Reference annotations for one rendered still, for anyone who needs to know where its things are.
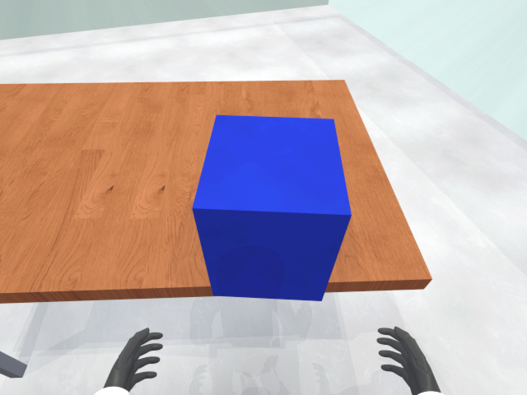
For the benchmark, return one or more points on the robot right hand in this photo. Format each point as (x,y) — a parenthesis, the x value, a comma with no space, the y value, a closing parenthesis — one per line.
(416,371)

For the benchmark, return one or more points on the carton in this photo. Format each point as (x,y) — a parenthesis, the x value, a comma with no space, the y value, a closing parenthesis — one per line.
(271,207)

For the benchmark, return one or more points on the table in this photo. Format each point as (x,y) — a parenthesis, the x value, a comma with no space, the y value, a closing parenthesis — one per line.
(98,181)

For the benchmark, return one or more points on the robot left hand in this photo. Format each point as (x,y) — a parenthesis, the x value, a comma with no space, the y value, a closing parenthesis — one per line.
(123,372)

